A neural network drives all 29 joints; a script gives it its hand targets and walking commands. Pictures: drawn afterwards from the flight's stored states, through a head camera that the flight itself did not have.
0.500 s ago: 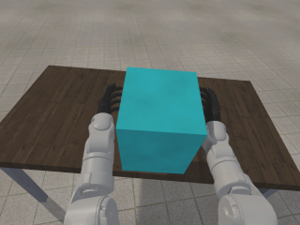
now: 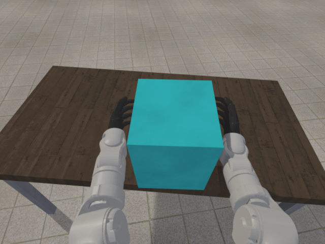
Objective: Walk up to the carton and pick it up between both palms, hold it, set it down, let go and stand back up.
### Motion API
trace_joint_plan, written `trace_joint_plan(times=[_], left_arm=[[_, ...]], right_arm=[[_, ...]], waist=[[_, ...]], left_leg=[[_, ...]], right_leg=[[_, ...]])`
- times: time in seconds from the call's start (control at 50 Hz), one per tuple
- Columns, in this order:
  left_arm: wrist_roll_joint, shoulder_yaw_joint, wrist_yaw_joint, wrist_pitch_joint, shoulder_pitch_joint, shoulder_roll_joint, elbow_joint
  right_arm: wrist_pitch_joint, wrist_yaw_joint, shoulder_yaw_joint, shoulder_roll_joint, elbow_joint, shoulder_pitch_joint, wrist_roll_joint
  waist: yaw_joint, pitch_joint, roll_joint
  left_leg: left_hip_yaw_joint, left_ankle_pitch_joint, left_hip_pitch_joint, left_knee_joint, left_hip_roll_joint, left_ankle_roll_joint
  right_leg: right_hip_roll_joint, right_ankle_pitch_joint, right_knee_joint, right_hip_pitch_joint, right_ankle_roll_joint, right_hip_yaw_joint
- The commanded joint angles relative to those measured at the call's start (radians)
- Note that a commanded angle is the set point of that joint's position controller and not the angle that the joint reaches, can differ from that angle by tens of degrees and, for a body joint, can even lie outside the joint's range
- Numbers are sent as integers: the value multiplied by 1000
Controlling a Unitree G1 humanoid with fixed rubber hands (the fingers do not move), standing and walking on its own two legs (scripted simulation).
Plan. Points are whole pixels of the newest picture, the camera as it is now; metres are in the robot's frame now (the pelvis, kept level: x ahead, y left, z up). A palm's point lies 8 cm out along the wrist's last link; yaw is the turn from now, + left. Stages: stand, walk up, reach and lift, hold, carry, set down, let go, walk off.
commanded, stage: set down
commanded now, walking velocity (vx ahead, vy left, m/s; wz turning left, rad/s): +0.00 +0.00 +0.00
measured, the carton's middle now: (172, 137) +0.40 +0.00 +0.02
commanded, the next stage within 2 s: none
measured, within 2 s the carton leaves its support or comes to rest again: neither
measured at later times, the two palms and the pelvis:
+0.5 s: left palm (122, 131) +0.39 +0.14 +0.04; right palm (228, 131) +0.39 -0.15 +0.06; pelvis +0.01 +0.00 +0.00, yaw -1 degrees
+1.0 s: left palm (126, 136) +0.41 +0.14 +0.01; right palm (226, 134) +0.41 -0.15 +0.03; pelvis +0.01 +0.00 -0.01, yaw -2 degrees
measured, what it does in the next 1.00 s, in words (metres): stands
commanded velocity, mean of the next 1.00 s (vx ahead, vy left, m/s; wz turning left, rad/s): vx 0.00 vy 0.00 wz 0.00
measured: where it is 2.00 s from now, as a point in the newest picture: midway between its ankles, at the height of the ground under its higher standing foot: outside the picture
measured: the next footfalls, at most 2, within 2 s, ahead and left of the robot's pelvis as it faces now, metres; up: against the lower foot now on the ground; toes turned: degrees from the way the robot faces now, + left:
none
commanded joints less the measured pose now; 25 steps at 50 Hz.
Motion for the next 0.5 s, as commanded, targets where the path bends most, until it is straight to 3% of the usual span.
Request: trace_joint_plan(times=[0.0,0.48], left_arm=[[-20,-333,-77,-91,-604,-480,-90],[10,-252,-36,-233,-645,-468,41]], right_arm=[[-70,143,283,449,-95,-612,-66],[-117,169,180,499,14,-584,-187]], waist=[[-3,-508,45],[8,-603,41]], left_leg=[[106,370,94,20,-31,-21],[116,384,-13,37,-17,-13]], right_leg=[[13,462,55,208,51,-61],[-1,546,107,177,47,-35]])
